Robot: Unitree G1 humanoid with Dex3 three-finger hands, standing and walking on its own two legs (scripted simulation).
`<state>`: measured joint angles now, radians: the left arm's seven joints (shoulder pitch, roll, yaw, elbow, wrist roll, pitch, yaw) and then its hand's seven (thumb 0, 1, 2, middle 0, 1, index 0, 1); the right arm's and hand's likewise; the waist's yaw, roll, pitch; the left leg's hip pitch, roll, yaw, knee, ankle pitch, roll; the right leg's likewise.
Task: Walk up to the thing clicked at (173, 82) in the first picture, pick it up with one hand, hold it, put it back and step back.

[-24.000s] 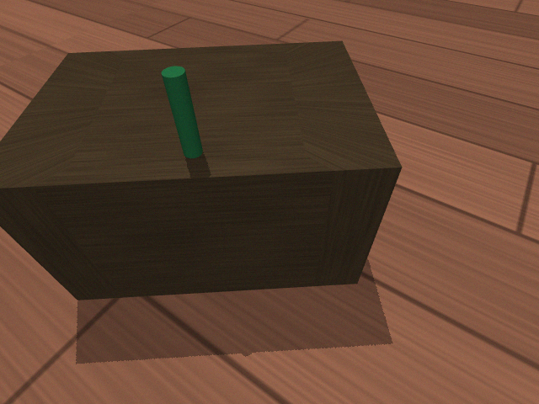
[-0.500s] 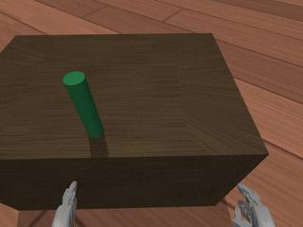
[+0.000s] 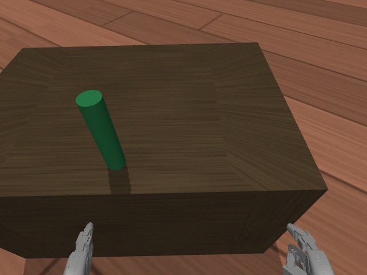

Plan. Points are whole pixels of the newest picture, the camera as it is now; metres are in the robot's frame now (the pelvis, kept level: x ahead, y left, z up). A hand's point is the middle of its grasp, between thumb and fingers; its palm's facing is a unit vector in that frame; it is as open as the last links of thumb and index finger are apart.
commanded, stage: home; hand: left
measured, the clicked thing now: (105, 135) +0.45 +0.22 +0.05
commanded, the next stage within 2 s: stand in 1.76 s
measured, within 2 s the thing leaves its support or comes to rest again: neither
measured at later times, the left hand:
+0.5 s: hand out of the picture +0.17 +0.17 -0.05, palm faces +0.11 -0.97 -0.24, open 17.5 cm
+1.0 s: hand (107, 270) +0.17 +0.18 -0.05, palm faces +0.11 -0.96 -0.24, open 17.5 cm
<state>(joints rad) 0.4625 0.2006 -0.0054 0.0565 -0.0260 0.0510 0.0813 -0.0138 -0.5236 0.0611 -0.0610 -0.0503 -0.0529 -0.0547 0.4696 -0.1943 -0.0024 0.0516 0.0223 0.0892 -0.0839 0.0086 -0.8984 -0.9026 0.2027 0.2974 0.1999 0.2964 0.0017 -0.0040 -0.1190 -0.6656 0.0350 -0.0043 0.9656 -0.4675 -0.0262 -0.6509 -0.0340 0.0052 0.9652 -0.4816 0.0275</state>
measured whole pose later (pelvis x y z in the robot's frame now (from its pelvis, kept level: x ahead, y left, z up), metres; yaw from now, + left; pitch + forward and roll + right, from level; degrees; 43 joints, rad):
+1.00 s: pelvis +0.00 +0.00 +0.00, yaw +0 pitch +10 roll +0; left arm 0.47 0.21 -0.01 0.04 -0.02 0.03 0.10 -0.01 -0.55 0.05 -0.06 -0.05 -0.05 -0.05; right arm 0.48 -0.19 0.00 0.01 0.03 0.13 -0.09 0.01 -0.90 -0.90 0.20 0.30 0.20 0.30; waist 0.00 0.00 -0.13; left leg -0.68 0.03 0.00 0.99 -0.48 -0.02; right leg -0.67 -0.03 0.01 0.99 -0.49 0.03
